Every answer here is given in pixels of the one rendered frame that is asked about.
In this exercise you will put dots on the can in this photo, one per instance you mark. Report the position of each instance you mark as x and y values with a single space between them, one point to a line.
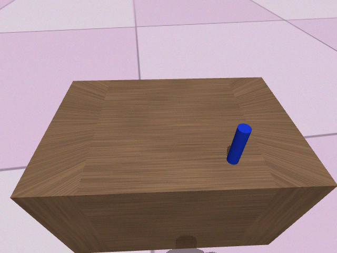
242 134

